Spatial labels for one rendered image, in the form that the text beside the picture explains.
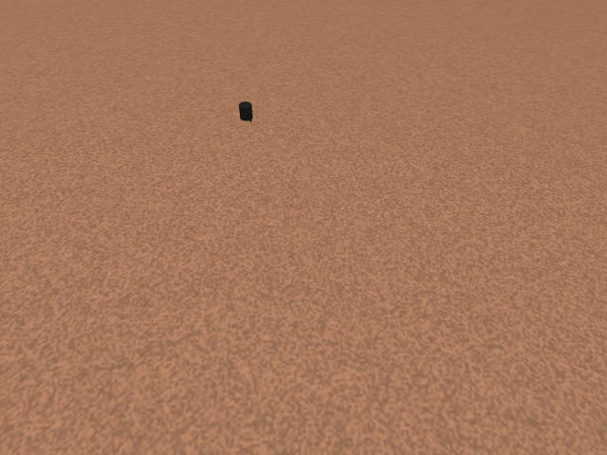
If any mug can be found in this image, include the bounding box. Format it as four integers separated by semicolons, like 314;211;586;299
239;101;252;121

